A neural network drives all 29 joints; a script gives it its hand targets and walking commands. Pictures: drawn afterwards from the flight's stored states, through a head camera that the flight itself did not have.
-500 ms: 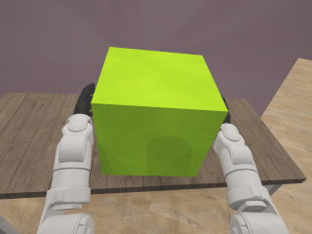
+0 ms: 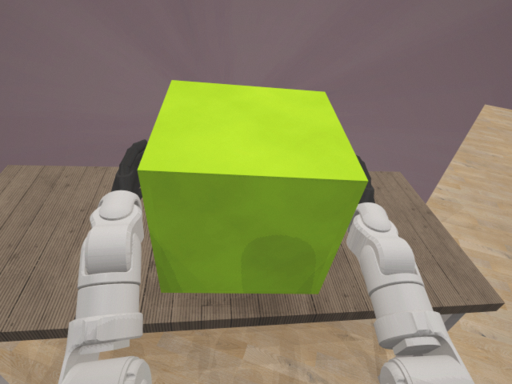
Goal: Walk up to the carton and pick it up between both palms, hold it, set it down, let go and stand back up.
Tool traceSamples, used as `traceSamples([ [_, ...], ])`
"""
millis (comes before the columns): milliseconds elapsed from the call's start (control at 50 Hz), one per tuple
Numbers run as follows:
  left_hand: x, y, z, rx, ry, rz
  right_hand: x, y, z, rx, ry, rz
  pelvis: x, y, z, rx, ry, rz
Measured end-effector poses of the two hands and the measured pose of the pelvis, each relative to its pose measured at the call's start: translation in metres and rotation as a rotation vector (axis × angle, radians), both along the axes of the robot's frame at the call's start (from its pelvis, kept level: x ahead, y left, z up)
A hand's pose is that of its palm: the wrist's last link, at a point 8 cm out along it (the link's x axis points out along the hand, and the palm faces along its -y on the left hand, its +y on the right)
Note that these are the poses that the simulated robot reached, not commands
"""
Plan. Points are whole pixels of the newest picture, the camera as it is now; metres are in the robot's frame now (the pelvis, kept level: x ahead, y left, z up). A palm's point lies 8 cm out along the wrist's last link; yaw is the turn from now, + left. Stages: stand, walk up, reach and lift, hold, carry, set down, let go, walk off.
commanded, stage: reach and lift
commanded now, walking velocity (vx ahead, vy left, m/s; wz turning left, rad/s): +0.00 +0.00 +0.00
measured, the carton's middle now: (246, 188) +0.39 +0.01 +0.16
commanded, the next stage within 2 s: hold in 0.10 s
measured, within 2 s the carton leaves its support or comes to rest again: neither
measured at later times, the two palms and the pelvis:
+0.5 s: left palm (122, 189) +0.34 +0.19 +0.19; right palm (364, 198) +0.34 -0.16 +0.19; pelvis +0.00 +0.00 +0.00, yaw +0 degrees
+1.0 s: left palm (119, 186) +0.34 +0.19 +0.19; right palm (361, 194) +0.34 -0.16 +0.20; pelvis -0.02 +0.00 +0.00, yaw +0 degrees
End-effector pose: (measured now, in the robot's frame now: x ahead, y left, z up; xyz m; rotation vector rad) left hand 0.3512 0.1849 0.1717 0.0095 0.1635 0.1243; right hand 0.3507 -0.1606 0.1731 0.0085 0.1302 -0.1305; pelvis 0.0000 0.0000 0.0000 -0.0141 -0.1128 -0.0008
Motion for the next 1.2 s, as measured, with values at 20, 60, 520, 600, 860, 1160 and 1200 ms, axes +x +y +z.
traceSamples([
  [20,0.000,0.001,0.001,0.001,0.002,0.002,0.001,0.001,0.000,-0.001,0.002,0.002,0.000,0.000,0.000,0.000,0.001,-0.001],
  [60,0.000,0.002,0.002,0.006,0.002,0.005,0.002,0.002,0.001,-0.004,0.001,0.007,0.000,0.000,0.000,0.000,0.002,-0.002],
  [520,-0.015,0.001,0.019,0.002,-0.035,0.009,-0.012,0.001,0.020,0.013,-0.038,0.005,-0.002,0.004,-0.001,-0.006,-0.016,-0.007],
  [600,-0.017,0.004,0.020,-0.007,-0.018,0.012,-0.014,0.004,0.022,0.011,-0.021,0.005,-0.006,0.004,0.000,-0.003,-0.022,-0.010],
  [860,-0.021,0.010,0.023,0.002,-0.004,0.033,-0.011,0.011,0.024,0.009,-0.014,0.023,-0.020,0.005,-0.001,0.001,-0.007,0.004],
  [1160,-0.012,0.001,0.018,0.006,0.015,0.012,-0.009,0.001,0.017,0.001,0.004,0.004,-0.019,0.001,0.000,0.001,-0.001,-0.002],
  [1200,-0.013,0.001,0.019,0.006,0.002,0.012,-0.010,0.001,0.018,0.002,-0.008,0.005,-0.017,0.001,0.000,-0.001,-0.002,0.000],
])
